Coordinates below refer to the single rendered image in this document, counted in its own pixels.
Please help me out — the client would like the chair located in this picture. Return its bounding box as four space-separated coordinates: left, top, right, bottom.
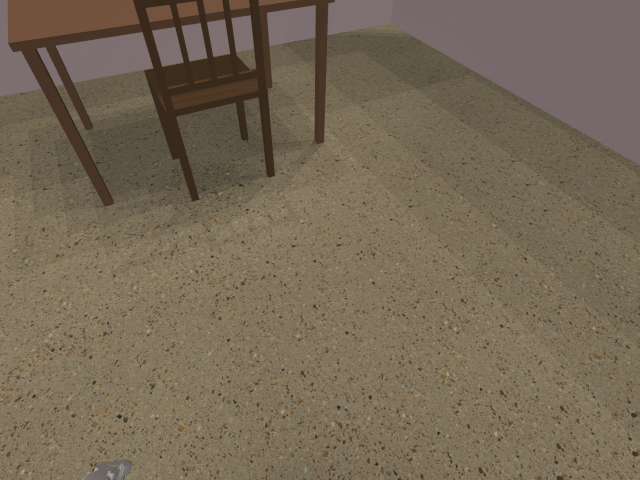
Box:
133 0 275 201

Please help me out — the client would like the table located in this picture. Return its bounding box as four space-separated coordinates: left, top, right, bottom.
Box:
8 0 335 207

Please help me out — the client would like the left robot hand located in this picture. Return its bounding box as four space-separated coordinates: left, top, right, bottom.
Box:
82 460 132 480

